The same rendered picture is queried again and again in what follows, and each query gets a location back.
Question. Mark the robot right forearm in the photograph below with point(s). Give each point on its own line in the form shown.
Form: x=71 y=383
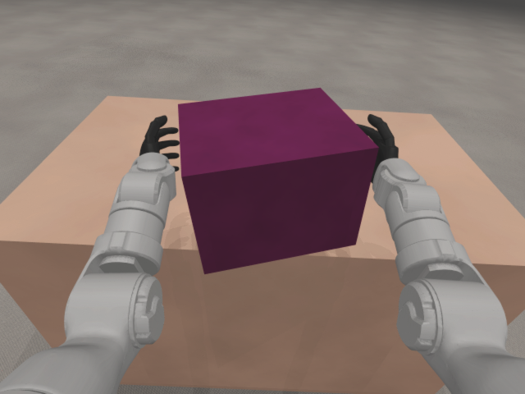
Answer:
x=425 y=245

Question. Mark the robot left forearm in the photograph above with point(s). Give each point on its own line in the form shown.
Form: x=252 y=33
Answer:
x=131 y=242

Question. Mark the left robot upper arm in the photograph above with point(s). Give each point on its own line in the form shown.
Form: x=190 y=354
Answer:
x=110 y=317

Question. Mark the carton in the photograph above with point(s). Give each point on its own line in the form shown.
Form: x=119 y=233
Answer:
x=272 y=176

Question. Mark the left robot hand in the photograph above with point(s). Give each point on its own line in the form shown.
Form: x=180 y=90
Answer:
x=154 y=133

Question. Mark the right robot hand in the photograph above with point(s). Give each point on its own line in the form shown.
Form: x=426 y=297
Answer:
x=383 y=138

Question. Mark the pedestal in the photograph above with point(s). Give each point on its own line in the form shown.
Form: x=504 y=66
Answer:
x=320 y=322

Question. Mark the right robot upper arm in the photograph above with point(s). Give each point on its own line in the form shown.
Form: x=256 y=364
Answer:
x=459 y=329

